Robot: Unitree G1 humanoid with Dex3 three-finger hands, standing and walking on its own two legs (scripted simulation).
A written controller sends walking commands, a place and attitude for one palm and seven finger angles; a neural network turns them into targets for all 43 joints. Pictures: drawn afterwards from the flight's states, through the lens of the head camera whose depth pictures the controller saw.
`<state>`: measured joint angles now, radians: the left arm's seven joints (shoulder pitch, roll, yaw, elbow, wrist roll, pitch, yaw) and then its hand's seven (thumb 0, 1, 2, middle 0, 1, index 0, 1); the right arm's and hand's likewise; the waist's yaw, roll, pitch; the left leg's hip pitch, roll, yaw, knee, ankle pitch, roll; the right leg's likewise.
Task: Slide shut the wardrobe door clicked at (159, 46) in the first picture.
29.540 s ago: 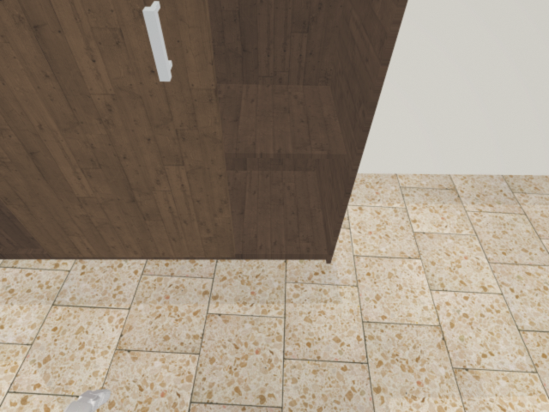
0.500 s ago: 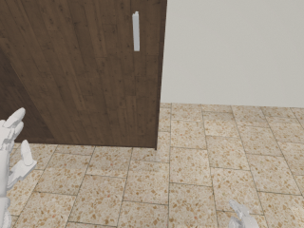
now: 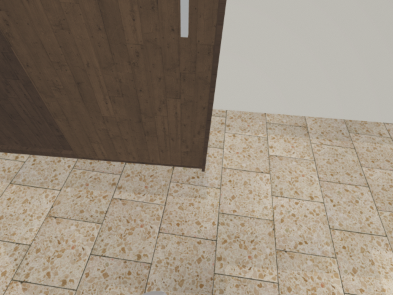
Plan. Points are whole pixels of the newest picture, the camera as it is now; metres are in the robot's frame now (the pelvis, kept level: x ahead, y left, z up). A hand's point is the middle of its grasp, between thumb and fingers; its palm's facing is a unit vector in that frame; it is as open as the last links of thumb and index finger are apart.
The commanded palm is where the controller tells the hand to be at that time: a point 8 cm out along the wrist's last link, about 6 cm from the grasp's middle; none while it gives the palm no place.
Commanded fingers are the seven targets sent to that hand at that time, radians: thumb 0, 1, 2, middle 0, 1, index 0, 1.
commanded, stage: let the arm hang, fingers relaxed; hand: left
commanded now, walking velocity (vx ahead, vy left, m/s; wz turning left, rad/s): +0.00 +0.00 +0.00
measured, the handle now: (185, 8) +0.84 +0.09 +0.17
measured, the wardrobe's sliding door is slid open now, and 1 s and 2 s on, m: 0.00 0.00 0.00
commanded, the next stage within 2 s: look to check the result in 0.56 s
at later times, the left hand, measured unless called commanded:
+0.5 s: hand (89, 290) +0.14 +0.24 -0.14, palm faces -0.05 -0.94 -0.33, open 7.3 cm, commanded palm none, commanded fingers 0.00 0.90 0.90 -0.20 -0.30 -0.20 -0.30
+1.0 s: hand (98, 280) +0.16 +0.23 -0.14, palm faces -0.04 -0.94 -0.35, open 7.4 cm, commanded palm none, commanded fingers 0.00 0.90 0.90 -0.20 -0.30 -0.20 -0.30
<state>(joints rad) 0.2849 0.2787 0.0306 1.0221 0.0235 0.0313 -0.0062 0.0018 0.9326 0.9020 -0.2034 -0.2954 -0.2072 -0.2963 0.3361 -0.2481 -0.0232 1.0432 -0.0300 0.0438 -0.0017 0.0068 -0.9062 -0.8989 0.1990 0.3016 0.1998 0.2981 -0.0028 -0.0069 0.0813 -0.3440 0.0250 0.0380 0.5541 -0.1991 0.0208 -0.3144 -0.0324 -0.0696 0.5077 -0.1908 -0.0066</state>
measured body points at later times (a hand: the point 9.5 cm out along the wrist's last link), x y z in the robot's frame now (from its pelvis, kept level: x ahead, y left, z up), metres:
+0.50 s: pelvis +0.04 +0.00 +0.01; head +0.06 +0.00 +0.46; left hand +0.15 +0.29 -0.12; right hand +0.12 -0.29 -0.12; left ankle +0.06 +0.11 -0.73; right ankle +0.06 -0.13 -0.73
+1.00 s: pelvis +0.08 -0.02 +0.02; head +0.10 -0.03 +0.47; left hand +0.17 +0.28 -0.11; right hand +0.16 -0.31 -0.12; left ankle +0.06 +0.11 -0.73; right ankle +0.06 -0.13 -0.73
